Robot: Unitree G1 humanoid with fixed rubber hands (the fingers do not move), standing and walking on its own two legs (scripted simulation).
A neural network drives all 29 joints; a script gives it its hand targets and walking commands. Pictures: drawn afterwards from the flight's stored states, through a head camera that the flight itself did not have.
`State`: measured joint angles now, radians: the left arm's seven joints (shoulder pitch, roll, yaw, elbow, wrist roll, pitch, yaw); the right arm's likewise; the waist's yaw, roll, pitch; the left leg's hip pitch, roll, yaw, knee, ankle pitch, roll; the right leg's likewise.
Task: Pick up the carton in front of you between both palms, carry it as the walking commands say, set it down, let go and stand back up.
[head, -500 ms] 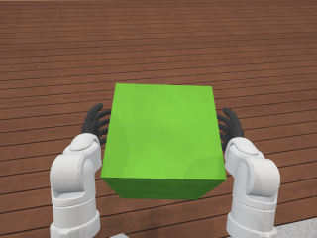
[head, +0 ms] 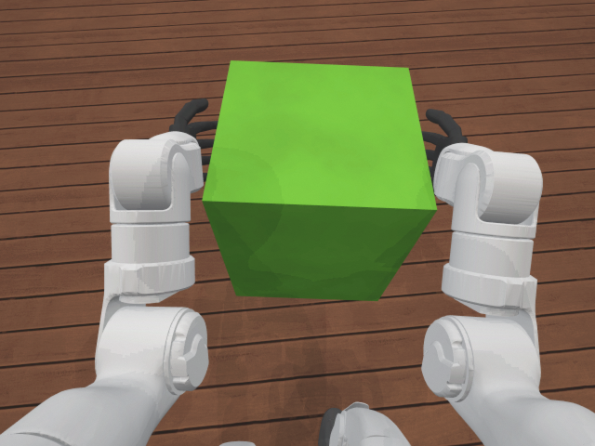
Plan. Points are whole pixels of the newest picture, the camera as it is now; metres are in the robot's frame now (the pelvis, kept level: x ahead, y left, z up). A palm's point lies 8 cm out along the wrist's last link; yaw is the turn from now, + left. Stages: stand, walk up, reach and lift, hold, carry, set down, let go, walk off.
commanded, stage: carry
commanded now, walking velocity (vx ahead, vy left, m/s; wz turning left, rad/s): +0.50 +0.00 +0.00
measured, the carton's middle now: (312, 194) +0.40 +0.01 +0.08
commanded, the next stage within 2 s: none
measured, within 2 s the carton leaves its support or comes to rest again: neither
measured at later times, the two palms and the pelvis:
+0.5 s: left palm out of the picture +0.72 +0.15 +0.18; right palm (418, 4) +0.71 -0.15 +0.18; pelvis +0.33 +0.02 +0.04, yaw +4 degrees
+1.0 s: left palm out of the picture +0.91 +0.31 +0.24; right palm out of the picture +1.05 +0.04 +0.24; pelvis +0.64 +0.01 +0.08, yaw +22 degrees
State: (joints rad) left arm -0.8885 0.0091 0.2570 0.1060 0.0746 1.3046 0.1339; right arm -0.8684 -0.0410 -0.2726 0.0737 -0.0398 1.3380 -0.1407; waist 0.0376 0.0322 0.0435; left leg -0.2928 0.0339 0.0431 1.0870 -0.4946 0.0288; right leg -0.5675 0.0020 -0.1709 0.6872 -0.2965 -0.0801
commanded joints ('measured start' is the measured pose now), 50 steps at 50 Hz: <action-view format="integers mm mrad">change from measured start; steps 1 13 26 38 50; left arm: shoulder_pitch -697 -596 -577 -600 -757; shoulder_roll -1089 -967 -977 -924 -1067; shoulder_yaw -578 -735 -560 -579 -634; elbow -140 -405 -155 -51 -226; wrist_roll -478 -490 -307 -328 -539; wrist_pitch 7 -15 -17 0 15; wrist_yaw -243 -244 -206 -202 -258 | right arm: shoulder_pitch -763 -562 -826 -717 -624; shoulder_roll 1088 940 1190 1094 1012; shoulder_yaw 584 698 747 634 569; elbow -130 -316 -235 -27 -58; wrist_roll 383 270 561 462 290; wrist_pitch -19 -66 -52 -5 -19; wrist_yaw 211 158 278 270 163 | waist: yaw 56 44 -124 34 45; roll -151 -167 -7 -400 -199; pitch -618 -551 -582 -730 -488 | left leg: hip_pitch -524 -423 524 -414 -493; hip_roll -24 -51 172 -160 -30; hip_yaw -73 109 -407 -43 29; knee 370 -303 -643 78 -177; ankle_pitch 41 251 763 -76 175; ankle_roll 31 20 249 19 29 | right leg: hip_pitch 921 835 -193 941 787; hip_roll -312 -203 -29 -438 -288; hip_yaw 555 170 190 829 169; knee -221 -239 541 -330 -309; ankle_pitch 495 716 -122 73 510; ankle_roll -174 -106 80 -152 -60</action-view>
